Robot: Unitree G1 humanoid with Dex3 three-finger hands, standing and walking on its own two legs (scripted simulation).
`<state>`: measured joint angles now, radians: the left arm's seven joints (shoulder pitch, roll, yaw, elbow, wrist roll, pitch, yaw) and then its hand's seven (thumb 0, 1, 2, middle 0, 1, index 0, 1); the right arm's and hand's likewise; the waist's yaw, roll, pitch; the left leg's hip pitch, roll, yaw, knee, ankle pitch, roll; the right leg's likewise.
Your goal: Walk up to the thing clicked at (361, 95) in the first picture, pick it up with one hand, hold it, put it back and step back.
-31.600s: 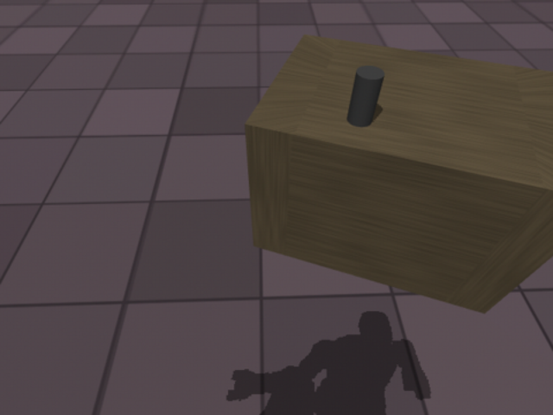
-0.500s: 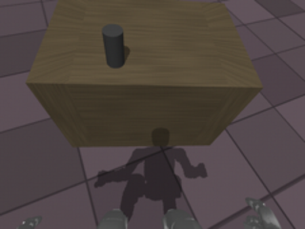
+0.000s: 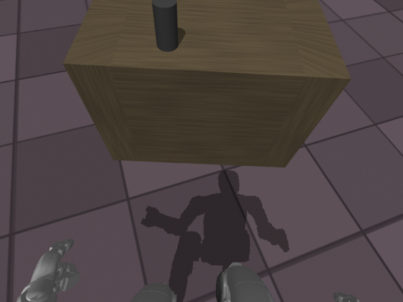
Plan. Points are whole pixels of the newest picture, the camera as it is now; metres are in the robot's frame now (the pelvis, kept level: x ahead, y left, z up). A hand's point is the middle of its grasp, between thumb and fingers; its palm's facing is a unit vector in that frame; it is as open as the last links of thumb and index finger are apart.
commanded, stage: step back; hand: left
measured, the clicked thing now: (166, 24) +0.90 +0.12 -0.02
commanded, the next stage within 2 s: stand in 1.66 s
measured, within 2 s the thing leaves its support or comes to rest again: neither
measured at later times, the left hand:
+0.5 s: hand out of the picture -0.11 +0.23 -0.13, palm faces -0.07 -0.91 -0.42, open 7.4 cm
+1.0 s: hand out of the picture -0.19 +0.22 -0.13, palm faces +0.03 -0.93 -0.37, open 7.4 cm
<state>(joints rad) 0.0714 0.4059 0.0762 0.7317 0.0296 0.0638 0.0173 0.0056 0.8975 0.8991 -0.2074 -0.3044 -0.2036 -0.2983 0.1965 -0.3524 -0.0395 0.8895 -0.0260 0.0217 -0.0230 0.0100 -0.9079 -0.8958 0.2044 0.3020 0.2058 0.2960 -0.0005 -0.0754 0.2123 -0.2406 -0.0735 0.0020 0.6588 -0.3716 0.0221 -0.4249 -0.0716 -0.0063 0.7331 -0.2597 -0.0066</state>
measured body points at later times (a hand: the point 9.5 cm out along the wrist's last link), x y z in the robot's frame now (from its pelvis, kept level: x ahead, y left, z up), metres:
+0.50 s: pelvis -0.18 -0.05 +0.01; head -0.14 -0.06 +0.45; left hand -0.10 +0.27 -0.10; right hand -0.06 -0.37 -0.11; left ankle -0.07 +0.10 -0.67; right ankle -0.19 -0.17 -0.71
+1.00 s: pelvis -0.25 -0.05 +0.01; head -0.25 -0.04 +0.46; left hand -0.19 +0.27 -0.11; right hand -0.18 -0.36 -0.10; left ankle -0.26 +0.08 -0.71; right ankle -0.22 -0.18 -0.71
